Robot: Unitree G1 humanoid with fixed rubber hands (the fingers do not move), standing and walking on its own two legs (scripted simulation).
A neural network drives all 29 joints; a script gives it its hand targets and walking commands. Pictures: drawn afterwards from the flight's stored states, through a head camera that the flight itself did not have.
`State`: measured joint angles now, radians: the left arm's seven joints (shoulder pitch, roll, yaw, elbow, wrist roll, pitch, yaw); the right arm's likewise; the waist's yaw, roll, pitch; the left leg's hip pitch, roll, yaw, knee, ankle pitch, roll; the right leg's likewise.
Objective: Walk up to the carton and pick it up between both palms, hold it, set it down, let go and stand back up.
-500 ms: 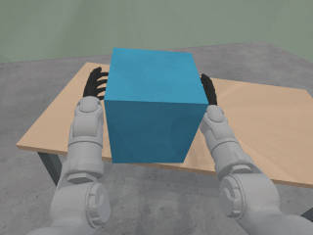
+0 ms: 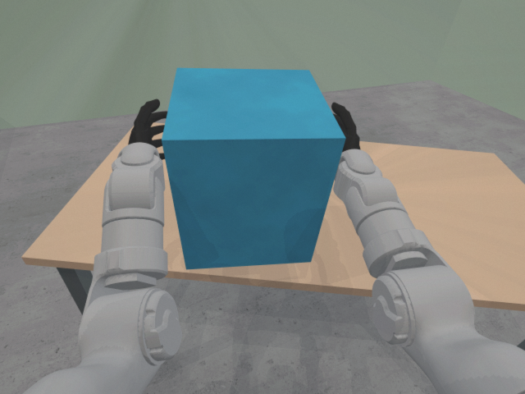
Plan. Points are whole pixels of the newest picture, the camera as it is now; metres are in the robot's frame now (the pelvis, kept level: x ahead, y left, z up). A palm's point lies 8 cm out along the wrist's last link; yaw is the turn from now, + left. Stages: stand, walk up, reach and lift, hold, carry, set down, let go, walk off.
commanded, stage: reach and lift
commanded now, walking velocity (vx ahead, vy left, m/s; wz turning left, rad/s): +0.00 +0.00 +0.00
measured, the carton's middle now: (247, 170) +0.41 +0.01 +0.18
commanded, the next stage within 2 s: hold in 1.34 s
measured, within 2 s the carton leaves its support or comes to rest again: neither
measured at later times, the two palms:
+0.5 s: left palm (144, 141) +0.38 +0.15 +0.25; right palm (356, 136) +0.38 -0.15 +0.26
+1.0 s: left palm (140, 128) +0.38 +0.15 +0.28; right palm (364, 115) +0.38 -0.15 +0.30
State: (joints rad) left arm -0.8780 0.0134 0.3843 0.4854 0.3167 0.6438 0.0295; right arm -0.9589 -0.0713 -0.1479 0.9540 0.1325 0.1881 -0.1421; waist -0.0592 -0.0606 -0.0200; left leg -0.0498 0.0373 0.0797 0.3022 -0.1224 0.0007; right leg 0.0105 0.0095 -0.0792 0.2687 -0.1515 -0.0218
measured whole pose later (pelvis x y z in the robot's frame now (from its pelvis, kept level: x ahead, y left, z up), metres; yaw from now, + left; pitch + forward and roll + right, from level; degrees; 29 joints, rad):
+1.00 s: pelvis +0.01 +0.00 +0.00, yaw +0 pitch -6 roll -1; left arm -0.89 0.04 0.39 0.39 0.26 0.83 0.01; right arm -1.08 -0.15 -0.01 0.85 0.32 0.47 -0.22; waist -0.10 0.00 -0.12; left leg -0.09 0.03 0.05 0.35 -0.15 0.00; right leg -0.01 0.02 -0.06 0.28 -0.16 -0.02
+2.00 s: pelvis +0.01 +0.00 +0.00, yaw +1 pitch -3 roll -1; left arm -0.96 0.07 0.40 0.43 0.20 0.92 0.01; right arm -1.20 -0.21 0.04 0.85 0.41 0.64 -0.29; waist -0.09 0.02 -0.20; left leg -0.15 0.03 0.01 0.35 -0.15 -0.01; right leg -0.07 0.04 -0.04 0.29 -0.17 -0.03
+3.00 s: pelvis +0.01 -0.01 +0.00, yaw +1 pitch -3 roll -1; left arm -0.98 0.09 0.38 0.45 0.20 0.93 0.00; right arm -1.22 -0.22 0.06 0.87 0.43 0.67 -0.30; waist -0.08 0.02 -0.21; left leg -0.15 0.02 -0.02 0.35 -0.15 -0.01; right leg -0.08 0.05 -0.02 0.29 -0.17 -0.03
